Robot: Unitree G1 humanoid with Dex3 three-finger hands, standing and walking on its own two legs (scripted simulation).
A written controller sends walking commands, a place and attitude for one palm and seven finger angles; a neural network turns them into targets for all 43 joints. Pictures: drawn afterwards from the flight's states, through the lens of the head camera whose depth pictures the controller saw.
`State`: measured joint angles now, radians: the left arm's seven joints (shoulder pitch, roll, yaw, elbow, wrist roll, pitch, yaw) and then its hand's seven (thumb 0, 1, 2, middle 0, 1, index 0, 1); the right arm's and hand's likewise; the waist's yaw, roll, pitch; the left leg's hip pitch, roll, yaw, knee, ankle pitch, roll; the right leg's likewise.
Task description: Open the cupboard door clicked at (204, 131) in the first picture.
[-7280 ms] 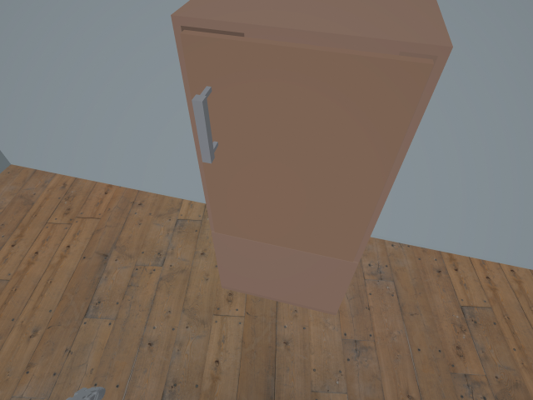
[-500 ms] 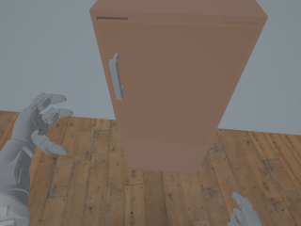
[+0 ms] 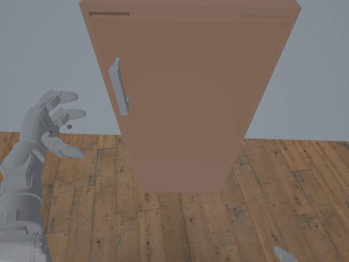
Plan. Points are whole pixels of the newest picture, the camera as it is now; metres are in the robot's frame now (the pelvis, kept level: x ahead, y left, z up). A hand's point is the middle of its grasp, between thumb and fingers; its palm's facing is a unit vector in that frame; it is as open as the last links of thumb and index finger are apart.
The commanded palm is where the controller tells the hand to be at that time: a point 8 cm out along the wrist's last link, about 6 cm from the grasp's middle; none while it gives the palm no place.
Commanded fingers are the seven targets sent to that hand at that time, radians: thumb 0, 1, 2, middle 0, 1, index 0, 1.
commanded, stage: move the hooked fingers beside the handle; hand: left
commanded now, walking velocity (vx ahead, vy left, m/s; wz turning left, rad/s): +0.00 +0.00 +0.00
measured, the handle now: (121, 88) +0.53 +0.16 +0.09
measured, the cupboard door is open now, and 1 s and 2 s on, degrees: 0 0 0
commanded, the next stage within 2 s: slide the fingers in behind the handle in 1.66 s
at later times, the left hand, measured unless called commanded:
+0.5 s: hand (82, 109) +0.43 +0.23 +0.11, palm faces -0.04 -1.00 +0.00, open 14.0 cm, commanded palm +0.41 +0.28 +0.10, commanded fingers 0.00 -0.50 0.30 -0.30 -1.20 -0.30 -1.20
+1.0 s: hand (92, 94) +0.49 +0.23 +0.10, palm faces -0.03 -1.00 +0.01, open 13.9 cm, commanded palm +0.46 +0.28 +0.10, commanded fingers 0.00 -0.50 0.30 -0.30 -1.20 -0.30 -1.20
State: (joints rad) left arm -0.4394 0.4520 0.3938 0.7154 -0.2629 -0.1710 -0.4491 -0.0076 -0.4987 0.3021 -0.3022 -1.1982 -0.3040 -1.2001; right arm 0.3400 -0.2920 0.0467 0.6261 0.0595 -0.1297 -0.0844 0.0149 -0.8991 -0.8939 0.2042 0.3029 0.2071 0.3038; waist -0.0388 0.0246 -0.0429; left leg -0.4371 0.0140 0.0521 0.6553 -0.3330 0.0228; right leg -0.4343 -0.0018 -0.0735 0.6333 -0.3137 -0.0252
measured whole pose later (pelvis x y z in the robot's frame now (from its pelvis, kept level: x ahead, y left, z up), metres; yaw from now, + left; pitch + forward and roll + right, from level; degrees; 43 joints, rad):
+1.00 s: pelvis +0.00 +0.01 -0.01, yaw -2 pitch +15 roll -2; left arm -0.88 0.60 0.45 1.18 -0.14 -0.29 -0.41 -0.01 -0.50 0.30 -0.30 -1.20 -0.30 -1.20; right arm 0.43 -0.30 0.04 0.63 0.03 0.02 -0.05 0.01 -0.90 -0.89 0.20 0.30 0.21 0.30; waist -0.15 0.01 -0.06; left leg -0.66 0.03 0.06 0.77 -0.37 0.03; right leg -0.65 0.01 -0.06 0.72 -0.33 -0.02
